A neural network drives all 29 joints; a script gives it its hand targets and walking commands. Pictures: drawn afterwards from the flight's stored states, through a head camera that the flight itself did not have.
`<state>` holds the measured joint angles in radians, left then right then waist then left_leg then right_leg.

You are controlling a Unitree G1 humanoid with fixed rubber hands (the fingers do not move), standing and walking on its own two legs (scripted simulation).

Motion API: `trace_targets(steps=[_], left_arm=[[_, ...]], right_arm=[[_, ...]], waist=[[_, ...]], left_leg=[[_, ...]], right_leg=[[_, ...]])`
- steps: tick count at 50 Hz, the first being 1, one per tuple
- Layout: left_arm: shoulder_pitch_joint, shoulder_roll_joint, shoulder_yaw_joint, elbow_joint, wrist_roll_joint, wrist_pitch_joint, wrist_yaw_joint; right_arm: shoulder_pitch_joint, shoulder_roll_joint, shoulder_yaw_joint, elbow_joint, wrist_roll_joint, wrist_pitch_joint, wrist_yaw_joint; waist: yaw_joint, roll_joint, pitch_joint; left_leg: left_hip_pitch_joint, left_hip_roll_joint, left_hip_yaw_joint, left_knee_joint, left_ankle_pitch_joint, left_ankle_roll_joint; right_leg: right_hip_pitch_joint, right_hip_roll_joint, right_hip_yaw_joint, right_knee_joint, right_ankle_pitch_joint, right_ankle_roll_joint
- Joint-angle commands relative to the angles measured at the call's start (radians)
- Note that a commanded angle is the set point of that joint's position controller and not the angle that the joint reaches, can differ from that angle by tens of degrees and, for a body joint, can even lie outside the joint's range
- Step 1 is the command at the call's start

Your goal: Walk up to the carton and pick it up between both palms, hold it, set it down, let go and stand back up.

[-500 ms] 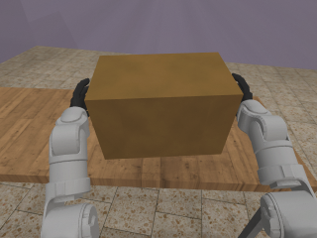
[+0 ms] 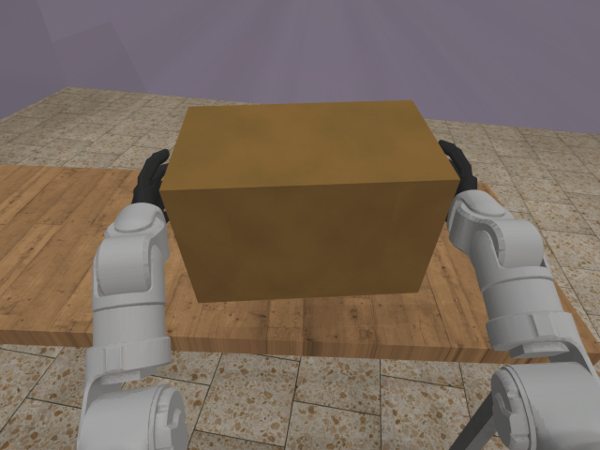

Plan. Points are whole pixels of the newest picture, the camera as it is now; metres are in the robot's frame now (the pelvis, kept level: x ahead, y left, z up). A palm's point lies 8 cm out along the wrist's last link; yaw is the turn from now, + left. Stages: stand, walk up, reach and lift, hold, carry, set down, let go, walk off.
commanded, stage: hold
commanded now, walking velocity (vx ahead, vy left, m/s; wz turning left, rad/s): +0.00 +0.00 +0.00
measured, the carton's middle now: (305, 201) +0.38 +0.01 +0.20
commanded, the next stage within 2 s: none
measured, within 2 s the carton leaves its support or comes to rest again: neither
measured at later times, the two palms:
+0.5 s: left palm (150, 211) +0.34 +0.20 +0.21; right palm (457, 199) +0.35 -0.18 +0.22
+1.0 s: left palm (150, 208) +0.35 +0.20 +0.21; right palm (457, 198) +0.36 -0.18 +0.22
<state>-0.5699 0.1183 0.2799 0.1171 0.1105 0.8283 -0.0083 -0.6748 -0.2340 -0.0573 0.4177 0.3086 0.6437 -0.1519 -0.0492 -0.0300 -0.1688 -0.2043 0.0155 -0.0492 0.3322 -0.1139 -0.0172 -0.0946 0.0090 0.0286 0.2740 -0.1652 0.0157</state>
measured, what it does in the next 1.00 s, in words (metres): stands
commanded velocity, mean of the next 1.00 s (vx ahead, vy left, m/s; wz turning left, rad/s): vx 0.00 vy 0.00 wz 0.00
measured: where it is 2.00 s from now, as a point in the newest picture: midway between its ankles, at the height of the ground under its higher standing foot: outside the picture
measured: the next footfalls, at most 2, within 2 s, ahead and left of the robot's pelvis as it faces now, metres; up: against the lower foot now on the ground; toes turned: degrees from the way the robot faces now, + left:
none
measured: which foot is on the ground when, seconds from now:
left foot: down 0.00-1.00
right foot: down 0.00-1.00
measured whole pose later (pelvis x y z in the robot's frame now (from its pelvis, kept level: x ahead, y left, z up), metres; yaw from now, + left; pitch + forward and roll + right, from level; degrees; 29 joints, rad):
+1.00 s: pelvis +0.00 +0.00 +0.00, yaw +0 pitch -1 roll -1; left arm -0.58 0.12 0.28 0.14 0.11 0.82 -0.01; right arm -0.69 -0.24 -0.05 0.44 0.30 0.64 -0.15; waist -0.04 -0.03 -0.17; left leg -0.21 0.01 -0.05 0.33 -0.11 -0.02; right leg -0.10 0.01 0.03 0.27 -0.16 0.02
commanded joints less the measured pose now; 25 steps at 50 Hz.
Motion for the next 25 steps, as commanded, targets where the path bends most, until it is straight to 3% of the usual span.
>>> trace_targets(steps=[1,4,9,10,14,15,25], left_arm=[[-0.946,-0.475,-0.494,-0.245,-0.245,-0.110,-0.171],[-0.932,-0.474,-0.477,-0.244,-0.233,-0.110,-0.170],[-0.945,-0.488,-0.475,-0.218,-0.234,-0.112,-0.173],[-0.957,-0.491,-0.493,-0.268,-0.253,-0.116,-0.169],[-0.910,-0.460,-0.453,-0.197,-0.224,-0.109,-0.173],[-0.925,-0.481,-0.483,-0.212,-0.236,-0.113,-0.173],[-0.932,-0.479,-0.491,-0.253,-0.240,-0.115,-0.166]], right_arm=[[-0.985,0.521,0.309,-0.451,0.177,-0.086,0.186],[-0.960,0.527,0.318,-0.428,0.178,-0.084,0.192],[-0.978,0.518,0.304,-0.418,0.174,-0.087,0.192],[-0.972,0.535,0.316,-0.438,0.185,-0.087,0.189],[-0.961,0.512,0.316,-0.427,0.175,-0.086,0.184],[-0.975,0.511,0.307,-0.436,0.173,-0.094,0.187],[-0.962,0.519,0.319,-0.455,0.181,-0.094,0.185]], waist=[[-0.004,0.065,-0.449],[0.011,0.066,-0.451],[0.001,0.067,-0.434],[-0.004,0.065,-0.485],[0.005,0.055,-0.419],[-0.006,0.064,-0.431],[0.002,0.070,-0.452]], left_leg=[[0.262,-0.055,0.041,-0.008,0.186,-0.026],[0.274,-0.054,0.042,-0.008,0.209,-0.027],[0.266,-0.057,0.043,-0.011,0.187,-0.025],[0.282,-0.055,0.042,-0.001,0.223,-0.030],[0.260,-0.063,0.044,-0.007,0.196,-0.021],[0.261,-0.055,0.039,-0.008,0.194,-0.027],[0.276,-0.058,0.042,0.002,0.228,-0.028]], right_leg=[[0.011,0.052,-0.026,-0.035,0.187,-0.005],[0.011,0.058,-0.027,-0.035,0.197,-0.006],[0.002,0.053,-0.027,-0.042,0.178,-0.003],[0.019,0.057,-0.026,-0.030,0.222,-0.002],[0.026,0.051,-0.023,-0.043,0.208,-0.001],[0.013,0.056,-0.027,-0.041,0.193,-0.007],[0.016,0.056,-0.027,-0.036,0.219,-0.002]])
